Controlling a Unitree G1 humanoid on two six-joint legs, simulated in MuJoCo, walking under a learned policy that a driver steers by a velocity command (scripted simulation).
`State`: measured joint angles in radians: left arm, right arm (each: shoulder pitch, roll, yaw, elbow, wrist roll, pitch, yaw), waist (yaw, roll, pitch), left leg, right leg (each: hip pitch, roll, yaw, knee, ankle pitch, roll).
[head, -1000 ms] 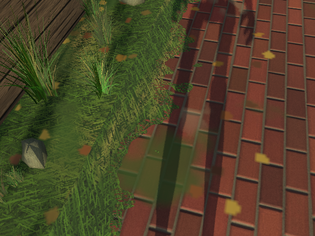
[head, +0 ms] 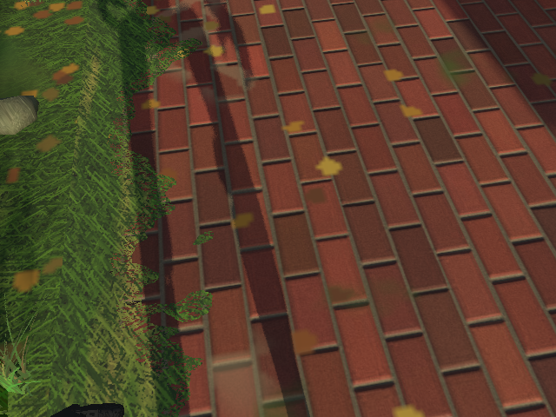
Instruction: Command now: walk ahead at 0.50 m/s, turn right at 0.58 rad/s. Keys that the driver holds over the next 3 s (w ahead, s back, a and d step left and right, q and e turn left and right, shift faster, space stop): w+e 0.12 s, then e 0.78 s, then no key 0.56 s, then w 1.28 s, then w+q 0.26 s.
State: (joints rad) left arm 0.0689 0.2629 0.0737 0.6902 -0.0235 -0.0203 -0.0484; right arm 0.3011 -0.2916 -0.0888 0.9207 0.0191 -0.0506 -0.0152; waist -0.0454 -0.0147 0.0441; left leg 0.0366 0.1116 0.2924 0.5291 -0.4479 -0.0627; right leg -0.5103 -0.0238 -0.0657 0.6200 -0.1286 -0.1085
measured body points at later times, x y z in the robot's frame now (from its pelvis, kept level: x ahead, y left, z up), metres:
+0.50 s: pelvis +0.24 +0.00 +0.01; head +0.27 -0.01 +0.46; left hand +0.42 +0.26 -0.10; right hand +0.37 -0.30 -0.07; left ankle +0.38 +0.06 -0.72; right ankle +0.11 -0.08 -0.69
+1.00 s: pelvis +0.25 -0.04 +0.02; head +0.26 -0.09 +0.47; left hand +0.53 +0.12 -0.05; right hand +0.22 -0.36 -0.10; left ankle +0.36 +0.07 -0.66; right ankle +0.21 -0.12 -0.72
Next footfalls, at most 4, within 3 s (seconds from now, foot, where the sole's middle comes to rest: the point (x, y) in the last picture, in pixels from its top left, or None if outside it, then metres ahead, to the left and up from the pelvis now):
0.44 left None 0.42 0.05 -0.75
0.90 right None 0.24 -0.15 -0.75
1.30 left None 0.38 0.04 -0.75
2.14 left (360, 321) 0.68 -0.19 -0.75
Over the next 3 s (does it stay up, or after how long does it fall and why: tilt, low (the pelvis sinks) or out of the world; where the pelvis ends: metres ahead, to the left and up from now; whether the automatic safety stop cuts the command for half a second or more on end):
stays up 0.82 -0.49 0.03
